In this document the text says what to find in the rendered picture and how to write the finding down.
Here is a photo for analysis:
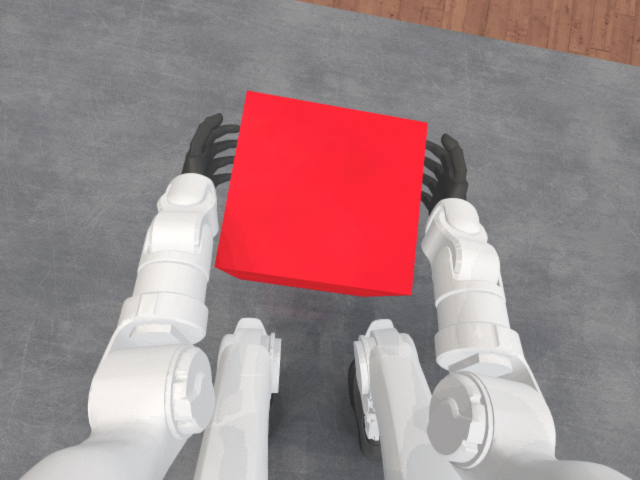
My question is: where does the right robot upper arm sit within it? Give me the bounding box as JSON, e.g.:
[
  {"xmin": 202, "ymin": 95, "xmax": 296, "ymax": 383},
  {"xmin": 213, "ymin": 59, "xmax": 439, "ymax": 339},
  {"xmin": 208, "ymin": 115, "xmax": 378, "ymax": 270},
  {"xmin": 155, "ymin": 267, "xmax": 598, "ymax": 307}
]
[{"xmin": 427, "ymin": 371, "xmax": 632, "ymax": 480}]

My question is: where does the carton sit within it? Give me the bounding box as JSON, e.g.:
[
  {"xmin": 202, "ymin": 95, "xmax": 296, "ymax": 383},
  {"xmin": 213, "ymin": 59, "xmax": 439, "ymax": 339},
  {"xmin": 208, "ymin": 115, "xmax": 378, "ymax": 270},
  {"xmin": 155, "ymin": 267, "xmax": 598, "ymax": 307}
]
[{"xmin": 214, "ymin": 91, "xmax": 428, "ymax": 297}]

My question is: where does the robot right thigh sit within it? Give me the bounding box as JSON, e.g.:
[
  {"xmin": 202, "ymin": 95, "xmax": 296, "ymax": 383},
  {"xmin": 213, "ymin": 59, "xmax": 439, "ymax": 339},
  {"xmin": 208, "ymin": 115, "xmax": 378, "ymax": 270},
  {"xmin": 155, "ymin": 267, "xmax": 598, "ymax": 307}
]
[{"xmin": 353, "ymin": 328, "xmax": 462, "ymax": 480}]

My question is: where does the robot right hand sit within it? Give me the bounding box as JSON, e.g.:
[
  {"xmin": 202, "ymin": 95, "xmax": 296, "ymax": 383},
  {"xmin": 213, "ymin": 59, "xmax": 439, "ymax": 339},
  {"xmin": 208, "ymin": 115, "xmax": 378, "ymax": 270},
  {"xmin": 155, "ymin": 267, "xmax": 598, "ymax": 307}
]
[{"xmin": 420, "ymin": 133, "xmax": 468, "ymax": 216}]

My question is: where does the left robot forearm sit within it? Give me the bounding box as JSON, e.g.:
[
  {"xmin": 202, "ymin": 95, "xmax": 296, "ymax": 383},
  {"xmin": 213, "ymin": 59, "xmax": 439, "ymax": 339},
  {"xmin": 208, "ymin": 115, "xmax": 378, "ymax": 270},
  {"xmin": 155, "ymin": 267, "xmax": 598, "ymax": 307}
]
[{"xmin": 88, "ymin": 173, "xmax": 219, "ymax": 429}]

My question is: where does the robot thigh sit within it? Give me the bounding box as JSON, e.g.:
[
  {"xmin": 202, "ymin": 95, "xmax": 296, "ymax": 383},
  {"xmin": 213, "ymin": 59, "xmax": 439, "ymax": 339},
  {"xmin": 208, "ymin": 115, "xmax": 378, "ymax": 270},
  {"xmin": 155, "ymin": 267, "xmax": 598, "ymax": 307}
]
[
  {"xmin": 193, "ymin": 328, "xmax": 281, "ymax": 480},
  {"xmin": 353, "ymin": 328, "xmax": 462, "ymax": 480}
]

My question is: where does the robot left thigh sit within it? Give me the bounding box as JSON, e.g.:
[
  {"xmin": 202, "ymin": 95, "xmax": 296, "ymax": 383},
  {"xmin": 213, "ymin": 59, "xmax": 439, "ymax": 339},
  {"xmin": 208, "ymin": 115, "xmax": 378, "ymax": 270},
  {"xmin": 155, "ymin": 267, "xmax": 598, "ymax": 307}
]
[{"xmin": 193, "ymin": 328, "xmax": 281, "ymax": 480}]

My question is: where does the right robot forearm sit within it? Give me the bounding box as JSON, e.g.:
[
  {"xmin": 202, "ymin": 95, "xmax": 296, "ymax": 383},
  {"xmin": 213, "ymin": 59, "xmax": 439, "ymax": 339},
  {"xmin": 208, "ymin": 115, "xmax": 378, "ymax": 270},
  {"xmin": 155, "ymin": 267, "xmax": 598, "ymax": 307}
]
[{"xmin": 421, "ymin": 198, "xmax": 556, "ymax": 434}]

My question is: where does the left robot upper arm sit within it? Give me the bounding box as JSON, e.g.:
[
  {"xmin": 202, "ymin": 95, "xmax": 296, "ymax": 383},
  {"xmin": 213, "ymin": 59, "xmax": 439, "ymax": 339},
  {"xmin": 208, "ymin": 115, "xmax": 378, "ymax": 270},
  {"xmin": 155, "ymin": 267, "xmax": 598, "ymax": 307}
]
[{"xmin": 19, "ymin": 343, "xmax": 216, "ymax": 480}]

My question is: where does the robot left hand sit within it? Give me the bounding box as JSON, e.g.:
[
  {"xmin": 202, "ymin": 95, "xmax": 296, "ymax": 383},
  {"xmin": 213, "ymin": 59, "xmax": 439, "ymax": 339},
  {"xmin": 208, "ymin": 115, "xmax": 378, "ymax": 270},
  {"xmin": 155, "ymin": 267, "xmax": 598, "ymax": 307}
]
[{"xmin": 181, "ymin": 113, "xmax": 240, "ymax": 188}]

